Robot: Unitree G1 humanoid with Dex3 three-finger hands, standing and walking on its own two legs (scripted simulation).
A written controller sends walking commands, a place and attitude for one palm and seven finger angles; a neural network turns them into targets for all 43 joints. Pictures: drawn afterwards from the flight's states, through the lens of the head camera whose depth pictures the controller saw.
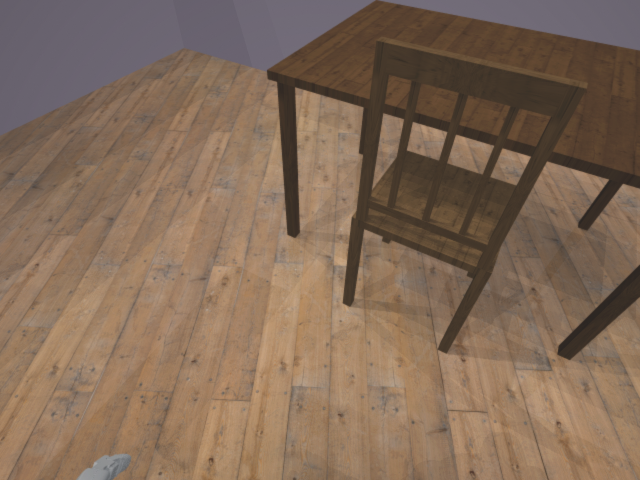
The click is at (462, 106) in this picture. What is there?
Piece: chair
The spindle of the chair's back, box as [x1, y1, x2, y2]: [422, 93, 467, 221]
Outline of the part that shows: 459,93 423,213 422,219 426,221 430,215 467,95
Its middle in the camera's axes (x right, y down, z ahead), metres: +0.28 -0.17 +0.88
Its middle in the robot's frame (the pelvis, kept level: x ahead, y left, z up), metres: +0.78 -0.24 -0.05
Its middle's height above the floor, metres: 0.72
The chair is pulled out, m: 0.00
